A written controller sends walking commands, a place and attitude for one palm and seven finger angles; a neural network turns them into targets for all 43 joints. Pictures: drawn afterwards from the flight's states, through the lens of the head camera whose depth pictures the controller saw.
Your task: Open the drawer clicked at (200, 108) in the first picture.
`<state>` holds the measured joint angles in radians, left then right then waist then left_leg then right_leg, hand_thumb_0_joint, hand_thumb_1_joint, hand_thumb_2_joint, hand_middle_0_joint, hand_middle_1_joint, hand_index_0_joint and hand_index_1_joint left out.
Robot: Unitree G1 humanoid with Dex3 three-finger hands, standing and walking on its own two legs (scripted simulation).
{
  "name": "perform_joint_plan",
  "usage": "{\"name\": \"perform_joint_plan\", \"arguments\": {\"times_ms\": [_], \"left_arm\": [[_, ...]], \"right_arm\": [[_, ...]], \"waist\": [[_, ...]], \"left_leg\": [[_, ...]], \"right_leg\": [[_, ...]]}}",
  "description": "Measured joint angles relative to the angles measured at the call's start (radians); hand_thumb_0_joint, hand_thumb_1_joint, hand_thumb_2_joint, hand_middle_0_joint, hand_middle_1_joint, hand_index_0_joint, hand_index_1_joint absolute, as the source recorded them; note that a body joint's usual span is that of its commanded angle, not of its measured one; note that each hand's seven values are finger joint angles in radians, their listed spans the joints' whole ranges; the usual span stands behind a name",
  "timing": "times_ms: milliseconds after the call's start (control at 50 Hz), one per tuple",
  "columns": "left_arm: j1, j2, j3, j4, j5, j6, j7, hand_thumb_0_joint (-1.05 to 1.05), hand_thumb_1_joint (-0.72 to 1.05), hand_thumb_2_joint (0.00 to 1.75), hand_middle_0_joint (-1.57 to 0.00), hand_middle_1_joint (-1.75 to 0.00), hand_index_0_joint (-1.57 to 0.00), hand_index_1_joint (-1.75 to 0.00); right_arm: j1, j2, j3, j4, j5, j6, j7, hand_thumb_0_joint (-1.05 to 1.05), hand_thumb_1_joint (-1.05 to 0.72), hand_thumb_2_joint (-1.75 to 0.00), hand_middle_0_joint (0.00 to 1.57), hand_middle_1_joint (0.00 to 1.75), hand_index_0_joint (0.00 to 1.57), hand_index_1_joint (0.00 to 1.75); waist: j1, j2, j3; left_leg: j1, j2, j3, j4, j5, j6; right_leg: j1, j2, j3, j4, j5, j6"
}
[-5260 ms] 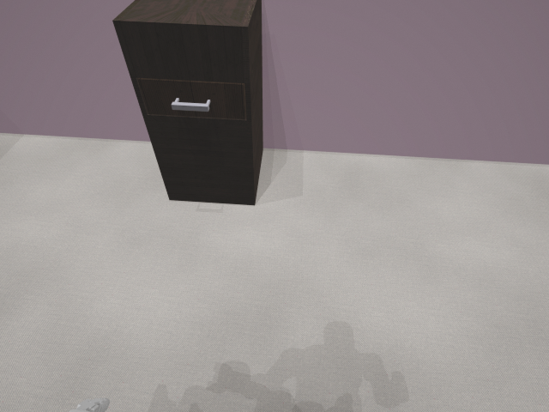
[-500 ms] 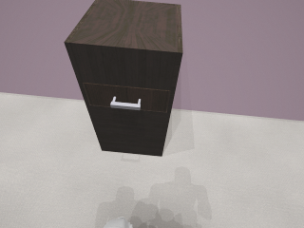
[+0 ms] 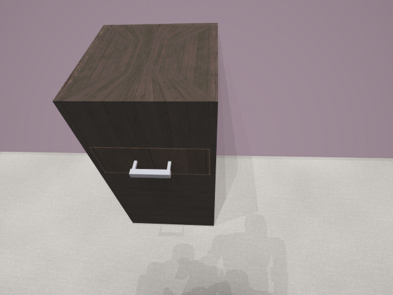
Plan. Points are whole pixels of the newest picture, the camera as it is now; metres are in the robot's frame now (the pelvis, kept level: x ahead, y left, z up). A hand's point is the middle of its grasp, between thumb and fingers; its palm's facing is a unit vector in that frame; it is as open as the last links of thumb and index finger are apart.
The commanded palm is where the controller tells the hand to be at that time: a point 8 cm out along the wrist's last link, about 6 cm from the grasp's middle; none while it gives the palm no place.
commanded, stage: come to a stop and stand still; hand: left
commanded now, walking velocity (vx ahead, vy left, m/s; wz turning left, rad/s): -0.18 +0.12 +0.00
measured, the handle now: (151, 168) +0.52 +0.19 -0.19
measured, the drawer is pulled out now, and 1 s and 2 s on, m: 0.00 0.00 0.00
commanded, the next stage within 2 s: look again from close up in 1.06 s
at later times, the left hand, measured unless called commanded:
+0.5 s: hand out of the picture -0.01 +0.25 -0.17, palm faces +0.04 -0.97 -0.22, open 7.3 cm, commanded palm none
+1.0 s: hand out of the picture -0.06 +0.19 -0.17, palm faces +0.01 -0.99 -0.17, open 7.3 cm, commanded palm none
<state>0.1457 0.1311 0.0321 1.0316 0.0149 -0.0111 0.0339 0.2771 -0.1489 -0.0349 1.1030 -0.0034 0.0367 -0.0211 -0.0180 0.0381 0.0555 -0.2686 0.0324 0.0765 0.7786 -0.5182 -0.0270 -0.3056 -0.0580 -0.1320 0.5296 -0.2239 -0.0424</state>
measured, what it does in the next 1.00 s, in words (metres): steps on the spot: left foot, then right foot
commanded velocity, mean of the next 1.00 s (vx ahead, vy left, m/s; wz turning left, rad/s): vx -0.01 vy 0.00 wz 0.00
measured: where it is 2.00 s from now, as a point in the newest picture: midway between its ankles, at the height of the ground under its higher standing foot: outside the picture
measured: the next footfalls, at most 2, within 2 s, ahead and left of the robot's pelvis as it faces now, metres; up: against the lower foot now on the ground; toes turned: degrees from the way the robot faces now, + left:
left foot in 0.24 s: +0.01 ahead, +0.16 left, +0.00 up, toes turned +1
right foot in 0.52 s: -0.03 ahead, -0.06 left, +0.00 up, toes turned -3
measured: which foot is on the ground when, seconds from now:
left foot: up 0.00-0.22, down 0.24-1.00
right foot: down 0.00-0.24, up 0.26-0.50, down 0.52-1.00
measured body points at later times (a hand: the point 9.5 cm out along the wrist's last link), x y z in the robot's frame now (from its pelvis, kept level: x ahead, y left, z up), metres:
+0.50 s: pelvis -0.03 +0.06 +0.00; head -0.01 +0.06 +0.45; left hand -0.01 +0.30 -0.15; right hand +0.03 -0.17 -0.15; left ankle -0.03 +0.16 -0.74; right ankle -0.07 -0.06 -0.73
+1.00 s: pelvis -0.05 +0.04 +0.01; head -0.04 +0.03 +0.46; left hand -0.06 +0.25 -0.15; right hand -0.10 -0.17 -0.16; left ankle -0.03 +0.16 -0.74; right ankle -0.07 -0.06 -0.74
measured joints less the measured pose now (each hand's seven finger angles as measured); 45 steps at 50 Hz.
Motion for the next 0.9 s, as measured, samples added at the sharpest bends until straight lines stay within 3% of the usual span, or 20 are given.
{"name": "perform_joint_plan", "arguments": {"times_ms": [60,100,160,220,240,300,380,440,500,540,620,900], "left_arm": [[-0.028,-0.004,0.007,-0.022,0.005,0.013,0.003,0.0,0.93,0.9,-0.2,-0.3,-0.21,-0.3],[-0.035,-0.001,0.011,-0.032,0.009,0.023,0.004,0.0,0.93,0.9,-0.2,-0.3,-0.21,-0.3],[-0.034,0.016,0.018,-0.038,0.013,0.036,0.001,0.0,0.92,0.9,-0.2,-0.3,-0.21,-0.3],[-0.019,0.039,0.025,-0.034,0.009,0.048,-0.003,0.0,0.92,0.9,-0.2,-0.3,-0.21,-0.3],[-0.012,0.046,0.026,-0.033,0.005,0.053,-0.005,0.0,0.91,0.9,-0.2,-0.3,-0.21,-0.3],[0.006,0.076,0.034,-0.019,0.0,0.075,-0.007,0.01,0.91,0.9,-0.2,-0.3,-0.21,-0.3],[0.041,0.087,0.033,0.004,0.0,0.074,-0.013,0.01,0.91,0.9,-0.2,-0.3,-0.2,-0.3],[0.075,0.079,0.02,0.023,-0.002,0.066,-0.013,0.01,0.91,0.9,-0.2,-0.3,-0.2,-0.3],[0.101,0.067,0.005,0.047,-0.006,0.055,-0.011,0.01,0.91,0.9,-0.2,-0.3,-0.2,-0.3],[0.113,0.056,-0.005,0.069,-0.006,0.041,-0.007,0.01,0.91,0.9,-0.2,-0.3,-0.2,-0.3],[0.128,0.015,-0.024,0.098,-0.008,0.025,-0.004,0.01,0.91,0.9,-0.2,-0.3,-0.2,-0.3],[0.138,-0.005,-0.035,0.114,-0.015,0.02,-0.001,0.01,0.93,0.9,-0.2,-0.3,-0.2,-0.3]], "right_arm": [[-0.035,-0.013,-0.011,-0.024,-0.001,0.02,0.001,0.01,-0.91,-0.9,0.2,0.3,0.2,0.3],[-0.061,-0.026,-0.018,-0.045,-0.002,0.025,0.003,0.01,-0.91,-0.9,0.2,0.3,0.2,0.3],[-0.093,-0.04,-0.022,-0.079,-0.003,0.019,0.007,0.01,-0.91,-0.9,0.2,0.3,0.2,0.3],[-0.103,-0.051,-0.018,-0.107,-0.006,-0.001,0.009,0.0,-0.91,-0.9,0.2,0.3,0.2,0.3],[-0.1,-0.053,-0.017,-0.112,-0.009,-0.01,0.009,0.0,-0.91,-0.9,0.2,0.3,0.2,0.3],[-0.092,-0.032,-0.004,-0.112,-0.019,-0.012,0.006,0.0,-0.91,-0.9,0.2,0.3,0.2,0.3],[-0.083,-0.013,0.016,-0.095,-0.021,-0.009,-0.003,0.0,-0.91,-0.9,0.2,0.3,0.2,0.3],[-0.087,-0.008,0.018,-0.08,-0.017,-0.015,-0.007,0.0,-0.91,-0.9,0.2,0.3,0.2,0.3],[-0.086,-0.008,0.018,-0.068,-0.011,-0.026,-0.006,0.0,-0.92,-0.9,0.2,0.3,0.2,0.3],[-0.086,-0.01,0.018,-0.053,-0.002,-0.032,-0.004,0.0,-0.92,-0.9,0.2,0.3,0.2,0.3],[-0.079,-0.032,0.014,-0.025,0.001,-0.031,-0.006,0.0,-0.93,-0.9,0.2,0.3,0.2,0.3],[0.026,0.006,0.043,0.064,-0.006,-0.023,-0.003,0.0,-0.91,-0.9,0.2,0.3,0.2,0.3]], "waist": [[0.017,-0.008,0.026],[0.023,-0.014,0.036],[0.026,-0.028,0.04],[0.025,-0.04,0.03],[0.023,-0.041,0.022],[0.03,-0.082,0.009],[0.04,-0.083,-0.013],[0.044,-0.073,-0.022],[0.041,-0.067,-0.026],[0.042,-0.061,-0.028],[0.021,-0.014,-0.027],[0.011,-0.033,-0.03]], "left_leg": [[-0.068,-0.021,-0.032,0.127,-0.012,-0.009],[-0.089,-0.023,-0.041,0.135,0.003,-0.013],[-0.078,-0.015,-0.043,0.047,0.045,-0.014],[-0.001,0.0,-0.031,-0.169,0.185,-0.01],[0.019,0.003,-0.029,-0.218,0.204,0.013],[0.027,-0.015,-0.01,-0.218,0.202,0.042],[0.059,-0.023,-0.003,-0.299,0.249,0.053],[0.076,-0.031,0.009,-0.342,0.273,0.059],[0.078,-0.044,0.023,-0.349,0.278,0.058],[0.068,-0.048,0.034,-0.327,0.267,0.053],[0.09,-0.031,0.024,-0.357,0.289,0.048],[0.104,-0.006,0.01,-0.397,0.329,0.024]], "right_leg": [[0.001,-0.013,-0.002,-0.024,0.019,0.007],[-0.003,-0.02,0.001,-0.034,0.032,0.015],[-0.017,-0.029,0.007,-0.034,0.044,0.03],[-0.041,-0.032,0.013,0.009,0.034,0.052],[-0.054,-0.033,0.013,0.036,0.023,0.06],[-0.088,-0.019,0.078,0.169,-0.148,0.061],[-0.091,0.02,0.123,0.34,-0.19,0.057],[-0.022,0.018,0.111,0.268,-0.201,0.065],[0.08,0.011,0.101,0.07,-0.123,0.069],[0.131,0.009,0.107,-0.038,-0.09,0.053],[0.155,0.029,0.097,-0.073,-0.071,0.043],[0.174,0.057,0.082,-0.119,-0.03,0.019]]}}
